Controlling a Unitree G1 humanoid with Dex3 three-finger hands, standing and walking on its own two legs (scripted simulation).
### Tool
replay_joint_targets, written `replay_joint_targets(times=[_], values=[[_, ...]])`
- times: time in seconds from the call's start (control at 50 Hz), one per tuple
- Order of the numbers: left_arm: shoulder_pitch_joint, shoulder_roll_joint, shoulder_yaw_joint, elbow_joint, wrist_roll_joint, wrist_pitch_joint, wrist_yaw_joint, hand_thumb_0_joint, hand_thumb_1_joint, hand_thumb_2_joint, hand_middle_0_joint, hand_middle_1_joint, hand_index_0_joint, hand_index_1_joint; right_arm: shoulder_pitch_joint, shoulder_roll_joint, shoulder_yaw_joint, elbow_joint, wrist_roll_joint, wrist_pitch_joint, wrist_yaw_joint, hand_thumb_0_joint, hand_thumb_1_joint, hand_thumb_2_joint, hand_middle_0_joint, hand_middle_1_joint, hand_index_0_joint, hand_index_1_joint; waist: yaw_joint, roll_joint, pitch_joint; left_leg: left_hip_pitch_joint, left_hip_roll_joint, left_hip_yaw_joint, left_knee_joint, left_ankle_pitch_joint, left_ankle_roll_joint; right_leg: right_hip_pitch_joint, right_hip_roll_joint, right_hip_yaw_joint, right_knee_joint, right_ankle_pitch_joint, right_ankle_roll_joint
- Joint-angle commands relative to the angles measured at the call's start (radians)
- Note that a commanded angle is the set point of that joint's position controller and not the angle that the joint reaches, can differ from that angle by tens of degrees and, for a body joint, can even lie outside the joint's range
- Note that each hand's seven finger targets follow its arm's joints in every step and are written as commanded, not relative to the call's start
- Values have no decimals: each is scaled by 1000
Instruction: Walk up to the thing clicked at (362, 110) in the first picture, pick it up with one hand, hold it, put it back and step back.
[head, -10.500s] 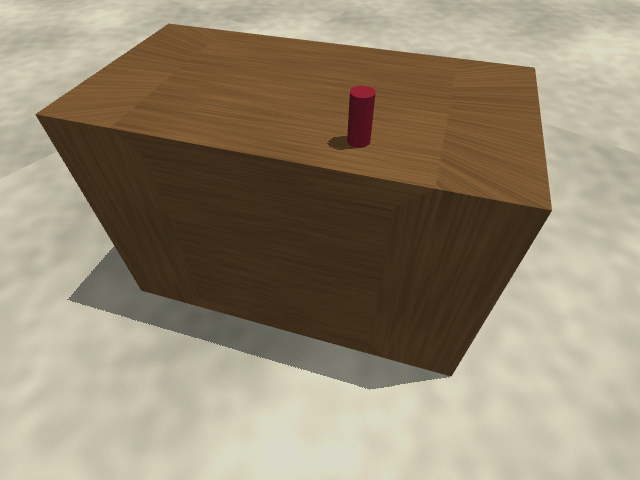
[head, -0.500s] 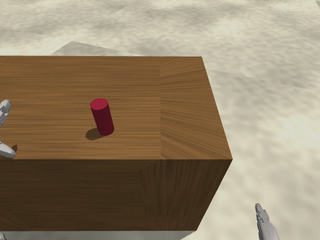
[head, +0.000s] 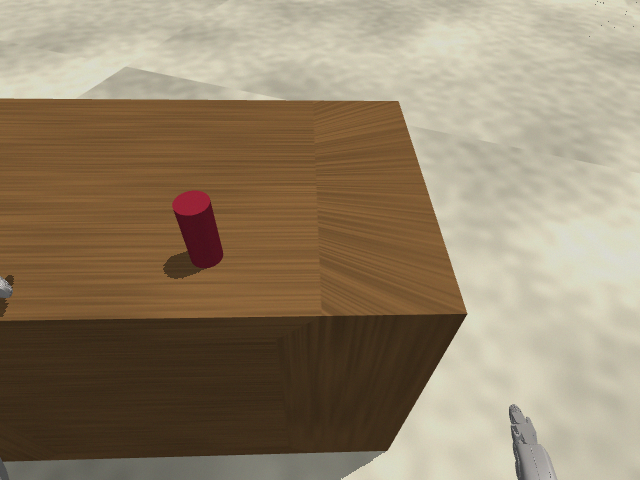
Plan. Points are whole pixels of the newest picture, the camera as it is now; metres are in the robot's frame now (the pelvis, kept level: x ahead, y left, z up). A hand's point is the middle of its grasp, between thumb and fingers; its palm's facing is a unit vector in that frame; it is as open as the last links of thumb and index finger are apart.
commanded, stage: go down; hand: left
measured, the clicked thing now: (199, 231) +0.47 +0.18 +0.04
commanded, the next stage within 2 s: approach in 1.24 s
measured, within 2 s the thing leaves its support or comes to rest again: neither
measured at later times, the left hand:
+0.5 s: hand out of the picture +0.38 +0.36 +0.17, palm faces +0.14 -0.99 -0.01, open 17.6 cm
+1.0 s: hand out of the picture +0.40 +0.37 +0.16, palm faces +0.14 -0.99 -0.01, open 17.5 cm
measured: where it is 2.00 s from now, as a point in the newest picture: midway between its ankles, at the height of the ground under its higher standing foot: outside the picture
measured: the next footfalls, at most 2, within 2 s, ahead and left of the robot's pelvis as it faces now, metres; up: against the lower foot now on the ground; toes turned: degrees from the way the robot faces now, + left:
none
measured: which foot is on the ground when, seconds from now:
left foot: down 0.00-1.00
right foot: down 0.00-1.00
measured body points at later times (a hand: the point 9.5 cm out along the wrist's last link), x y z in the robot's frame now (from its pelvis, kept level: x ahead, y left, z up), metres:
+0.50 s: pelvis +0.00 +0.00 -0.01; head +0.04 +0.02 +0.44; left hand +0.37 +0.42 +0.17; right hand +0.16 -0.26 -0.08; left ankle +0.02 +0.13 -0.73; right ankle -0.02 -0.15 -0.73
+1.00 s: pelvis +0.01 +0.01 -0.01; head +0.05 +0.03 +0.44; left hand +0.39 +0.42 +0.17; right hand +0.16 -0.25 -0.08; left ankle +0.02 +0.13 -0.73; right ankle -0.02 -0.14 -0.73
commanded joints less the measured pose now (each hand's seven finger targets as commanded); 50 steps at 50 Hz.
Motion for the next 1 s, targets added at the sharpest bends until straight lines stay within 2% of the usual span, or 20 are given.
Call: replay_joint_targets(times=[0.0, 0.04, 0.08, 0.14, 0.18, 0.24, 0.28, 0.32, 0.4, 0.44, 0.48, 0.5, 0.68, 0.76, 0.8, 0.86, 0.88, 0.9, 0.94, 0.98], values=[[-389, 382, 46, -186, -28, -71, -6, 0, -587, 73, -41, -50, -43, -54, -95, -145, -42, -148, 6, -58, -17, 0, 538, -53, 49, 50, 49, 50, -4, 136, -230, 253, -20, 11, -46, 204, 28, -76, 33, -51, -65, 193, -34], [-378, 384, 43, -166, -24, -71, -11, 0, -589, 81, -38, -49, -39, -54, -85, -162, -58, -148, 4, -56, -17, 0, 538, -54, 49, 50, 49, 50, -8, 137, -270, 272, -17, 6, -38, 250, 27, -71, 33, -54, -55, 224, -36], [-387, 411, 61, -161, -27, -73, -14, 0, -587, 80, -42, -54, -44, -58, -86, -137, -31, -138, 3, -53, -15, 0, 540, -53, 49, 50, 49, 50, 10, 155, -273, 256, -20, 7, -26, 279, 28, -62, 31, -52, -45, 247, -36], [-407, 440, 70, -158, -22, -78, -21, 0, -600, 76, -40, -56, -43, -59, -68, -174, -64, -143, -1, -54, -18, 0, 535, -54, 49, 50, 49, 50, -10, 140, -310, 277, -21, 9, -8, 314, 35, -58, 29, -48, -39, 288, -30], [-419, 443, 70, -156, -19, -82, -23, 0, -583, 72, -43, -53, -46, -55, -77, -140, -30, -143, -2, -53, -11, 0, 537, -53, 49, 50, 49, 50, 2, 161, -301, 263, -21, 9, -3, 305, 32, -71, 28, -47, -35, 276, -32], [-415, 456, 78, -120, -16, -87, -26, 0, -582, 79, -42, -55, -43, -59, -74, -171, -66, -125, -3, -49, -15, 0, 534, -55, 49, 50, 49, 50, -11, 155, -295, 253, -17, 4, 1, 293, 32, -94, 30, -47, -30, 259, -32], [-451, 458, 74, -138, -14, -94, -22, 0, -569, 75, -42, -52, -45, -55, -111, -141, -31, -156, -3, -53, -11, 0, 537, -53, 49, 50, 49, 50, -8, 164, -300, 242, -21, 7, 5, 268, 33, -91, 29, -46, -29, 247, -30], [-460, 482, 81, -116, -8, -96, -18, 0, -578, 66, -43, -48, -45, -51, -116, -153, -45, -172, -1, -50, -17, 0, 533, -55, 49, 50, 49, 50, -11, 137, -307, 213, -25, 10, 11, 244, 38, -80, 27, -41, -28, 239, -27], [-434, 457, 56, -39, -4, -92, -33, 0, -571, 76, -43, -52, -44, -56, -69, -137, -26, -134, -1, -42, -12, 0, 541, -53, 49, 50, 49, 50, -18, 156, -293, 211, -23, 7, 15, 225, 36, -121, 30, -43, -18, 214, -32], [-455, 478, 58, -50, -4, -97, -36, 0, -583, 67, -48, -54, -50, -57, -71, -189, -69, -162, -6, -46, -16, 0, 538, -53, 49, 50, 49, 50, -32, 159, -323, 233, -18, 5, 26, 252, 35, -128, 31, -44, -9, 236, -32], [-494, 490, 63, -93, -3, -103, -36, 0, -572, 74, -44, -53, -46, -56, -101, -152, -30, -196, -3, -51, -12, 0, 545, -51, 49, 50, 49, 50, -19, 177, -334, 228, -20, 5, 31, 247, 34, -124, 31, -45, -5, 229, -33], [-487, 511, 79, -66, -1, -104, -35, 0, -590, 66, -47, -56, -50, -58, -61, -151, -38, -163, -3, -46, -15, 0, 536, -53, 49, 50, 49, 50, -20, 174, -327, 219, -19, 4, 38, 256, 36, -128, 31, -45, 0, 234, -32], [-492, 532, 89, -59, 6, -104, -21, 0, -550, 71, -46, -51, -48, -54, -68, -175, -62, -193, -2, -47, -10, 0, 540, -52, 49, 50, 49, 50, -23, 188, -336, 201, -12, -2, 58, 286, 30, -148, 36, -47, 20, 239, -36], [-474, 515, 80, -6, 10, -96, -23, 0, -581, 69, -49, -54, -48, -59, -39, -141, -37, -173, -1, -39, -5, 0, 534, -54, 49, 50, 49, 50, -21, 171, -334, 183, -11, -3, 71, 288, 35, -155, 37, -45, 28, 239, -34], [-492, 499, 64, -41, 4, -101, -31, 0, -586, 71, -49, -58, -50, -62, -74, -151, -42, -207, -1, -45, -3, 0, 537, -53, 49, 50, 49, 50, -21, 195, -357, 206, -5, -7, 77, 315, 30, -170, 39, -48, 37, 244, -37], [-506, 536, 87, -89, 11, -100, -24, 0, -555, 72, -46, -56, -48, -58, -74, -177, -54, -253, -5, -46, -3, 0, 543, -52, 49, 50, 49, 50, -10, 215, -422, 244, -4, -7, 91, 369, 28, -146, 38, -47, 44, 277, -39], [-470, 523, 87, -21, 10, -89, -28, 0, -559, 72, -49, -55, -50, -58, -1, -159, -46, -174, -4, -35, 1, 0, 536, -54, 49, 50, 49, 50, -17, 224, -395, 243, 0, -10, 92, 389, 26, -162, 40, -49, 44, 275, -40], [-490, 518, 82, -71, 9, -91, -27, 0, -544, 80, -45, -57, -46, -61, -26, -170, -57, -191, -4, -36, 3, 0, 542, -52, 49, 50, 49, 50, -11, 226, -395, 248, 7, -17, 84, 404, 22, -172, 45, -55, 44, 266, -44], [-519, 537, 89, -107, 14, -93, -15, 0, -553, 71, -45, -55, -47, -58, -54, -188, -66, -243, -5, -43, -3, 0, 536, -53, 49, 50, 49, 50, -22, 200, -425, 260, 1, -12, 93, 395, 28, -154, 41, -51, 41, 284, -38], [-513, 524, 86, -93, 16, -88, -8, 0, -547, 74, -43, -54, -46, -56, -59, -167, -55, -233, -2, -38, -2, 0, 537, -53, 49, 50, 49, 50, -19, 189, -373, 208, -7, -4, 84, 343, 31, -151, 38, -46, 37, 268, -36]])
